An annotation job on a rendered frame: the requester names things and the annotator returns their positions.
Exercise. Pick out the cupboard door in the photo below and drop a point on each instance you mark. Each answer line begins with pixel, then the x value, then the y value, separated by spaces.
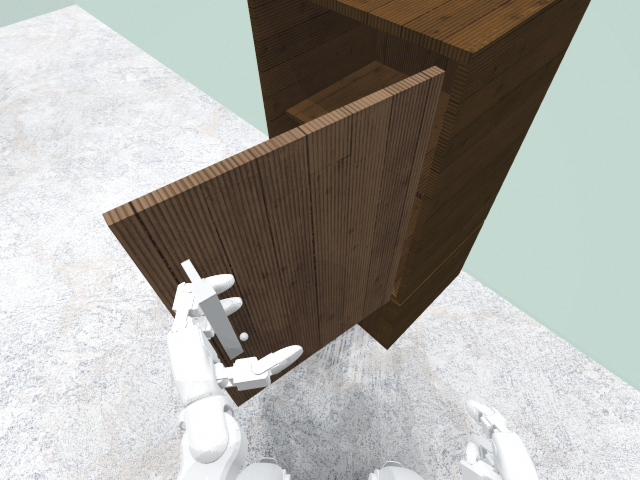
pixel 310 223

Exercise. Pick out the handle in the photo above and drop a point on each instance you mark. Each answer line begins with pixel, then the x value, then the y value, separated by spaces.
pixel 214 311

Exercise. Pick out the robot left forearm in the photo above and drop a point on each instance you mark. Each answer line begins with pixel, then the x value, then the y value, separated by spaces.
pixel 214 446

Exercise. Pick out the left robot hand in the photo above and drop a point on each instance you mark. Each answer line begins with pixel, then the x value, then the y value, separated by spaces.
pixel 191 354

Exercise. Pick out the right robot hand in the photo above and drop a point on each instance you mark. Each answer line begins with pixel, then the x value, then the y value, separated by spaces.
pixel 506 458

